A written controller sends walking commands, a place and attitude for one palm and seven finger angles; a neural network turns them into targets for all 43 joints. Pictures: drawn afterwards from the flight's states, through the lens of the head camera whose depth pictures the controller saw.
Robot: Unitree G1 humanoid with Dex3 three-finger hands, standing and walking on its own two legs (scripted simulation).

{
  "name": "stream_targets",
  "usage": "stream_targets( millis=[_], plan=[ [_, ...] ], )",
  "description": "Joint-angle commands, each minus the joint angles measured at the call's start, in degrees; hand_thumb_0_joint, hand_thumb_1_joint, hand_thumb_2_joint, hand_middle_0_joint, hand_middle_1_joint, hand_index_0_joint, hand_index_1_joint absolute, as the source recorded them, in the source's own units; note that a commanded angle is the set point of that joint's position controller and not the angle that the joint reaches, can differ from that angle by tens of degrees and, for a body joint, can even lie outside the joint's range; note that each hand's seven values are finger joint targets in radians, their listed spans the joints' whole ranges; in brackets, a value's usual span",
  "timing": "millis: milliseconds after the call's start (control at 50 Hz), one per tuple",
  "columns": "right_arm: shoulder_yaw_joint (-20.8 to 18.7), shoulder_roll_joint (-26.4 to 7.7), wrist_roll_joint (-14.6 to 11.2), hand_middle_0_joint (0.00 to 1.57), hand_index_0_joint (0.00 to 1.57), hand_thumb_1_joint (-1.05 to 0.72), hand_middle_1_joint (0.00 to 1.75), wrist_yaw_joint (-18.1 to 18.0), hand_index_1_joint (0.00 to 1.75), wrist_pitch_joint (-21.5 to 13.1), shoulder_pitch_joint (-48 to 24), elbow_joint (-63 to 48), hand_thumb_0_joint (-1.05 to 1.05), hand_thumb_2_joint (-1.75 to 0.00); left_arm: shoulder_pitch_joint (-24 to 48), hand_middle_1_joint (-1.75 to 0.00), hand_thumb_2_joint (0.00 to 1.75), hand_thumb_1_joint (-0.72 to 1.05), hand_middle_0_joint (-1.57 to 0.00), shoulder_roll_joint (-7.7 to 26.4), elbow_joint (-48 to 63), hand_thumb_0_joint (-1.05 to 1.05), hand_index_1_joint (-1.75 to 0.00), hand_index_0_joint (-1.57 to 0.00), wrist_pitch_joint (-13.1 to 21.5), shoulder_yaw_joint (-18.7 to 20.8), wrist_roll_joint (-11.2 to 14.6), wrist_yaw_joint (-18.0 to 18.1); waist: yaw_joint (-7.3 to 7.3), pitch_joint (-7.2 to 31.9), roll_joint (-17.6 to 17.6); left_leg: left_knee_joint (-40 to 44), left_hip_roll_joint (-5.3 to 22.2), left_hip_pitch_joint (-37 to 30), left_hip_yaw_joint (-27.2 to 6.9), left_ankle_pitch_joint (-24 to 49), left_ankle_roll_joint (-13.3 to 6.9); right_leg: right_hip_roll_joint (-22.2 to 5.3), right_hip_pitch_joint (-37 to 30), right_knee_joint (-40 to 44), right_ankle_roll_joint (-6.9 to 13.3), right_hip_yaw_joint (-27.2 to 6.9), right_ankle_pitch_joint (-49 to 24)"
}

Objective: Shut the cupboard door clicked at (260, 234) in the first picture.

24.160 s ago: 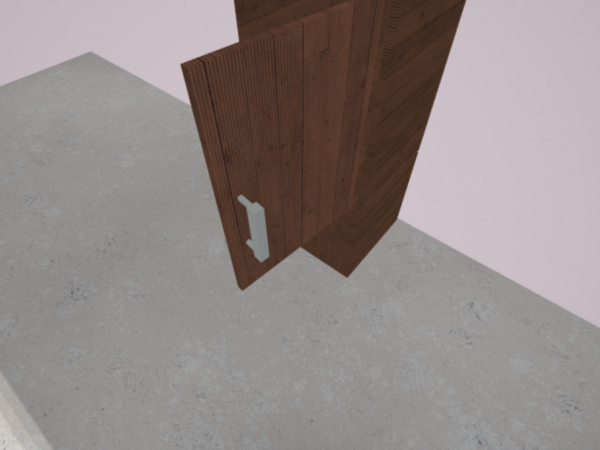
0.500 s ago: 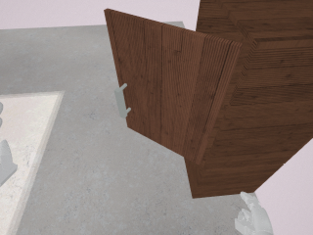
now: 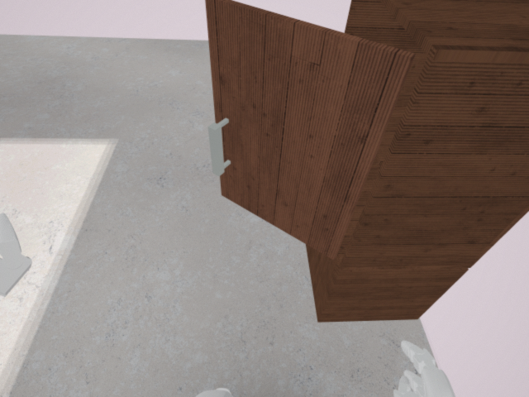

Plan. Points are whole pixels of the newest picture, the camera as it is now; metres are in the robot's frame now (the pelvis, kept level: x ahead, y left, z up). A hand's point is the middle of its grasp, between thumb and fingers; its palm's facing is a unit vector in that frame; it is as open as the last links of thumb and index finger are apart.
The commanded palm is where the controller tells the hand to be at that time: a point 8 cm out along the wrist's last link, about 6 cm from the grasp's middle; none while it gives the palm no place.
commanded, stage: step back with the hand held close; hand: left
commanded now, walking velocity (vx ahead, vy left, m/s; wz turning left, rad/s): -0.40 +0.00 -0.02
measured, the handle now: (221, 147) +0.73 +0.16 -0.08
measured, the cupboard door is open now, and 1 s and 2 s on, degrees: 53 53 53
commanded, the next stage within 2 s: stop stepping back and stand still in 0.46 s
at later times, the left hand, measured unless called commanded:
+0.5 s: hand (35, 347) +0.13 +0.22 +0.18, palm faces +0.34 -0.82 -0.46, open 7.5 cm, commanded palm +0.05 +0.27 +0.20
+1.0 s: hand out of the picture +0.07 +0.26 +0.18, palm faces +0.30 -0.87 -0.38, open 7.5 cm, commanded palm -0.01 +0.31 +0.20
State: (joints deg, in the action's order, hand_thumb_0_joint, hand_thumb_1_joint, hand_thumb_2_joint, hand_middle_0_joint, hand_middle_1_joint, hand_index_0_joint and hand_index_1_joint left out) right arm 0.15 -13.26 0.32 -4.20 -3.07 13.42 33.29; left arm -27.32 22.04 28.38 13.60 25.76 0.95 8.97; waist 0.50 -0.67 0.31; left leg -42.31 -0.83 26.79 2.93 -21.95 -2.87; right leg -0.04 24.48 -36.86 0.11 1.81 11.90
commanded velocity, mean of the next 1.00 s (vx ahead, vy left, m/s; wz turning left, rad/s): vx -0.18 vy -0.03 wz -0.01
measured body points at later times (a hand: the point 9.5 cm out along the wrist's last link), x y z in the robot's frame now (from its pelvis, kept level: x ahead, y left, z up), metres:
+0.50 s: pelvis -0.11 -0.02 +0.00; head -0.04 -0.01 +0.44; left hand +0.10 +0.26 +0.20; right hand +0.11 -0.24 -0.08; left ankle +0.09 +0.08 -0.72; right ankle -0.26 -0.12 -0.72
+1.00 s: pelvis -0.18 +0.02 +0.01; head -0.14 +0.07 +0.46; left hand +0.05 +0.30 +0.20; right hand -0.07 -0.23 -0.06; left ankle -0.07 +0.09 -0.72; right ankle -0.25 -0.10 -0.68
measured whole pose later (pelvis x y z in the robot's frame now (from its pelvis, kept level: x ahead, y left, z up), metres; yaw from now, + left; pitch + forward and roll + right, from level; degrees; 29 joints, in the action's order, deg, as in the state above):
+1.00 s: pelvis -0.18 +0.02 +0.01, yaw -5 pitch -2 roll -3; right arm 0.5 -9.0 1.2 -3.8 -9.3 14.6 36.3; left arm -27.9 26.1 33.9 10.9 25.3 3.4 9.1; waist -1.8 -5.9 4.7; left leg -32.0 1.5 22.1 3.9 -8.5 -3.4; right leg 2.9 15.0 -48.6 0.0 0.1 29.9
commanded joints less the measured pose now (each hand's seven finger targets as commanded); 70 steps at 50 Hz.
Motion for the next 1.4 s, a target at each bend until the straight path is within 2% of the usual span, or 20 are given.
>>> stream_targets(
  millis=[0, 120, 220, 300, 400, 440, 500, 560, 620, 680, 720, 780, 840, 880, 900, 980, 1160, 1200, 1240, 1380],
  plan=[
    [-2.9, -6.4, -0.2, 0.20, 0.20, -0.90, 0.30, 0.1, 0.30, -2.4, -4.8, -7.8, 0.00, -0.90, 2.2, -0.30, 0.90, 0.90, -0.20, 13.5, 10.7, 0.00, -0.30, -0.20, 3.7, 6.3, 0.8, 2.0, -1.94, 3.3, 4.7, 6.8, 2.3, -0.6, -6.8, -6.4, 0.9, -10.2, 2.0, 17.6, 4.3, -15.5, 17.4],
    [-3.4, -7.8, -0.4, 0.20, 0.20, -0.90, 0.30, -1.2, 0.30, -3.3, -7.7, -9.3, 0.00, -0.90, -2.9, -0.30, 0.90, 0.90, -0.20, 14.7, 13.2, 0.00, -0.30, -0.20, 5.1, 11.1, 0.2, 2.3, -0.15, 8.1, -15.1, 31.4, 15.7, 23.5, -21.4, -20.0, -5.4, 3.9, -25.6, -12.1, -1.1, -2.4, 1.5],
    [-4.9, -8.1, 0.1, 0.20, 0.20, -0.90, 0.30, -0.8, 0.30, -5.9, -7.3, -8.0, 0.00, -0.90, -7.7, -0.30, 0.90, 0.90, -0.20, 14.7, 12.2, 0.00, -0.30, -0.20, 5.3, 12.8, 1.0, 0.8, -0.12, 10.3, -13.2, 30.6, 18.6, 17.2, -18.6, -16.8, -5.3, 5.8, -24.4, -13.0, -0.7, -3.0, 11.1],
    [-3.4, -6.8, 1.4, 0.20, 0.20, -0.90, 0.30, -0.4, 0.30, -7.4, -5.6, -2.6, 0.00, -0.90, -2.8, -0.30, 0.90, 0.90, -0.20, 11.4, 13.4, 0.00, -0.30, -0.20, 5.4, 7.0, 2.9, 0.5, -0.64, 8.5, -11.6, 28.0, 16.2, -6.7, -16.8, 8.4, -1.7, 4.6, -10.0, 8.3, -0.2, -1.5, 14.0],
    [-4.3, -6.5, -0.1, 0.20, 0.20, -0.90, 0.30, 0.1, 0.30, -8.4, -7.0, -1.1, 0.00, -0.90, 4.2, -0.30, 0.90, 0.90, -0.20, 13.9, 17.0, 0.00, -0.30, -0.20, 6.9, 6.5, 1.9, 0.4, 1.86, 24.1, -9.8, 9.9, 12.8, -36.9, -5.9, 59.3, -0.6, 2.3, -7.8, 17.4, -2.6, -2.4, -11.4],
    [-4.2, -5.0, -1.0, 0.20, 0.20, -0.90, 0.30, 0.0, 0.30, -7.4, -8.1, -3.4, 0.00, -0.90, 5.2, -0.30, 0.90, 0.90, -0.20, 15.7, 20.4, 0.00, -0.30, -0.20, 6.7, 7.5, 2.4, 0.0, 0.72, 28.5, -3.7, 8.2, 9.4, -35.4, -0.9, 55.5, 0.3, 0.0, -12.3, 14.1, -4.7, -2.5, -31.9],
    [-2.9, -4.4, -3.1, 0.20, 0.20, -0.90, 0.30, -0.7, 0.30, -5.5, -13.3, -8.6, 0.00, -0.90, -3.0, -0.30, 0.90, 0.90, -0.20, 21.9, 17.8, 0.00, -0.30, -0.20, 6.6, 15.7, 4.5, -1.0, 0.21, 20.4, 12.0, 7.7, 2.8, -21.8, 2.7, 28.8, 1.3, -6.9, -14.3, 10.5, -11.2, -3.0, -65.9],
    [-1.3, -4.3, -2.1, 0.20, 0.20, -0.90, 0.30, -1.7, 0.30, -3.2, -13.2, -9.6, 0.00, -0.90, -12.0, -0.30, 0.90, 0.90, -0.20, 19.6, 9.4, 0.00, -0.30, -0.20, 5.2, 15.0, 4.3, -2.2, -0.71, 11.8, 2.4, 10.0, 2.4, -14.6, 1.9, 22.4, 1.3, -7.3, -11.6, 7.7, -5.3, -4.3, -50.8],
    [-1.9, -6.6, -1.1, 0.20, 0.20, -0.90, 0.30, -1.5, 0.30, -1.6, -9.3, -7.1, 0.00, -0.90, -4.6, -0.30, 0.90, 0.90, -0.20, 15.6, 5.0, 0.00, -0.30, -0.20, 1.8, 9.9, 4.6, -2.0, -2.21, 2.0, -9.0, 13.8, 6.7, -15.3, -4.0, 13.2, 1.0, -2.6, 0.3, 16.0, -3.7, -2.9, 1.0],
    [-2.5, -6.6, -0.6, 0.20, 0.20, -0.90, 0.30, -1.6, 0.30, -1.3, -5.3, -6.4, 0.00, -0.90, 3.7, -0.30, 0.90, 0.90, -0.20, 12.8, -1.6, 0.00, -0.30, -0.20, 0.3, 2.8, 2.9, -1.2, -3.15, -11.5, 3.6, -1.6, 2.0, -14.5, -4.2, 0.7, 4.7, -11.9, 18.5, 31.7, 4.9, -12.6, 35.8],
    [-3.0, -7.5, -0.9, 0.20, 0.20, -0.90, 0.30, -1.8, 0.30, -2.7, -7.6, -6.0, 0.00, -0.90, 11.5, -0.30, 0.90, 0.90, -0.20, 14.1, 2.4, 0.00, -0.30, -0.20, 1.7, 0.2, 1.8, -0.2, -1.82, -13.5, 7.5, -17.5, 1.7, -8.9, -6.2, 2.6, 4.2, -16.8, 19.2, 32.0, 8.1, -16.9, 27.6],
    [-1.4, -6.1, -0.8, 0.20, 0.20, -0.90, 0.30, -2.1, 0.30, -3.7, -7.2, -6.1, 0.00, -0.90, 14.8, -0.30, 0.90, 0.90, -0.20, 12.1, 4.6, 0.00, -0.30, -0.20, 1.1, -2.6, 0.7, 0.2, -1.70, -13.5, 5.3, -4.8, 4.6, -2.9, -3.7, 4.8, 3.3, -11.1, 3.8, 23.1, 6.9, -4.2, 9.5],
    [-2.7, -8.0, -0.9, 0.20, 0.20, -0.90, 0.30, -3.0, 0.30, -6.8, -5.3, -5.7, 0.00, -0.90, 17.7, -0.30, 0.90, 0.90, -0.20, 15.5, 16.3, 0.00, -0.30, -0.20, 2.4, 1.4, 0.7, 1.0, -1.62, -5.2, -10.2, 17.7, 4.9, -13.7, -5.9, 23.1, 2.6, -4.0, -5.3, 5.9, 2.9, 0.7, -1.5],
    [-3.4, -7.1, -0.4, 0.20, 0.20, -0.90, 0.30, -1.6, 0.30, -9.4, -2.4, -7.3, 0.00, -0.90, 10.5, -0.30, 0.90, 0.90, -0.20, 17.7, 24.4, 0.00, -0.30, -0.20, 3.6, 5.8, 0.8, 2.0, 0.32, 9.4, -23.1, 19.7, 14.0, -29.7, -18.7, 43.0, -0.7, 2.6, -2.5, -6.0, 0.7, 0.2, 14.5],
    [-2.9, -5.3, 0.5, 0.20, 0.20, -0.90, 0.30, -0.7, 0.30, -10.2, -1.3, -6.6, 0.00, -0.90, 5.7, -0.30, 0.90, 0.90, -0.20, 18.6, 27.3, 0.00, -0.30, -0.20, 4.1, 7.4, 1.6, 1.7, -0.73, 14.5, -26.9, 23.3, 15.8, -31.9, -24.2, 39.6, 2.1, 3.7, -2.1, -13.8, 0.8, -1.6, 19.5],
    [-3.3, -4.9, 1.1, 0.20, 0.20, -0.90, 0.30, 1.3, 0.30, -9.7, -3.4, -6.1, 0.00, -0.90, -6.2, -0.30, 0.90, 0.90, -0.20, 16.1, 27.0, 0.00, -0.30, -0.20, 3.3, 10.8, 3.5, 1.4, -0.64, 15.4, -13.2, 30.7, 15.7, -20.4, -17.7, 3.1, 0.5, 2.6, -7.1, -14.1, -0.4, -2.1, 15.1],
    [-1.8, -5.5, 0.5, 0.20, 0.20, -0.90, 0.30, -0.7, 0.30, -1.8, -5.1, -6.3, 0.00, -0.90, -10.6, -0.30, 0.90, 0.90, -0.20, 11.2, 2.9, 0.00, -0.30, -0.20, -4.5, 5.0, 4.7, 0.1, -1.25, 3.9, -9.3, 34.8, 10.0, -4.8, -5.2, -12.2, 6.7, 6.6, -21.6, 12.8, 1.6, 7.4, 15.7],
    [-1.7, -4.7, 0.4, 0.20, 0.20, -0.90, 0.30, -0.7, 0.30, -0.9, -4.5, -5.9, 0.00, -0.90, -5.7, -0.30, 0.90, 0.90, -0.20, 12.1, 4.1, 0.00, -0.30, -0.20, -5.9, 3.5, 3.7, 0.1, -1.76, 5.0, 1.8, 20.4, 6.2, -3.9, -2.0, -6.8, 4.8, -1.2, -21.0, 20.7, 4.4, -1.0, 13.1],
    [-1.3, -4.5, 0.4, 0.20, 0.20, -0.90, 0.30, -0.4, 0.30, -0.9, -6.2, -5.6, 0.00, -0.90, 3.1, -0.30, 0.90, 0.90, -0.20, 13.7, 9.5, 0.00, -0.30, -0.20, -5.8, 2.6, 3.0, 0.7, -0.93, 1.3, 10.8, -1.8, 2.9, 1.3, -2.8, 1.6, 3.1, -18.7, -11.7, 29.9, 10.9, -21.4, 13.0],
    [-1.5, -4.8, -0.3, 0.20, 0.20, -0.90, 0.30, -1.6, 0.30, -4.3, -8.4, -4.4, 0.00, -0.90, 13.4, -0.30, 0.90, 0.90, -0.20, 13.4, 12.6, 0.00, -0.30, -0.20, -1.9, 1.1, 0.5, 2.5, -0.08, -5.4, -2.6, 0.2, 3.9, -4.0, 0.0, 6.3, 2.8, -14.1, -4.8, 24.0, 9.8, -11.1, 6.1]
  ],
)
